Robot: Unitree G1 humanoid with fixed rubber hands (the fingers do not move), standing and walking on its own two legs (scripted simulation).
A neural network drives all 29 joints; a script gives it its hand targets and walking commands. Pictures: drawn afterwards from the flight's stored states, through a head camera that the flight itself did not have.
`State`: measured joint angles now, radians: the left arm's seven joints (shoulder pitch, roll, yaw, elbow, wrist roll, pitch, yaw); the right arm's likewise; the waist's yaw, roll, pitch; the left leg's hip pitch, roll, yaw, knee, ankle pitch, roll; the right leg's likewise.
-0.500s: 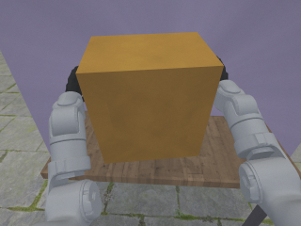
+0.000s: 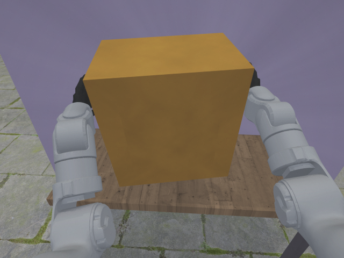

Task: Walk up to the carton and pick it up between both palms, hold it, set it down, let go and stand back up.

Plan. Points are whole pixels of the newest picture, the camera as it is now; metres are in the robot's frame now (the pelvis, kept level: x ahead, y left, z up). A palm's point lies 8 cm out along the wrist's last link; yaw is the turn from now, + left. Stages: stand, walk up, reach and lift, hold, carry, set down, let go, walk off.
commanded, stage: hold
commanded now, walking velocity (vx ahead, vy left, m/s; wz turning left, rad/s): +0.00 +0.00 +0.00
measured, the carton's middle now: (169, 112) +0.38 +0.00 +0.22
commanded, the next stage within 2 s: none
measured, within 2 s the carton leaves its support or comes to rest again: neither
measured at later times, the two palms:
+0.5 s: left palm (83, 108) +0.36 +0.19 +0.25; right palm (250, 92) +0.36 -0.18 +0.28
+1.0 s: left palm (83, 107) +0.36 +0.19 +0.26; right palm (250, 91) +0.37 -0.18 +0.28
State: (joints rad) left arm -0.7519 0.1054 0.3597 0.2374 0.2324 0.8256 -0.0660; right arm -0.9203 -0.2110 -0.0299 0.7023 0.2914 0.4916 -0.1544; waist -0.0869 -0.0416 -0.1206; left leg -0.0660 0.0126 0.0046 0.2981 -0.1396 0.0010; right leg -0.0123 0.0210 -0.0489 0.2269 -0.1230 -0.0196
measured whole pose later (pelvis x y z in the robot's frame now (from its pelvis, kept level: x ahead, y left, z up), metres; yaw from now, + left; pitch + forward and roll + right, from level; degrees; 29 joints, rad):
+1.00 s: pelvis +0.00 +0.00 +0.00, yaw +0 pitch -5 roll -1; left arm -0.75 0.10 0.37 0.23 0.24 0.83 -0.08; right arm -0.91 -0.21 -0.02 0.67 0.29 0.51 -0.17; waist -0.09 -0.04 -0.12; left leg -0.06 0.01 -0.01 0.30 -0.14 0.00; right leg -0.01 0.03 -0.04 0.23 -0.13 -0.02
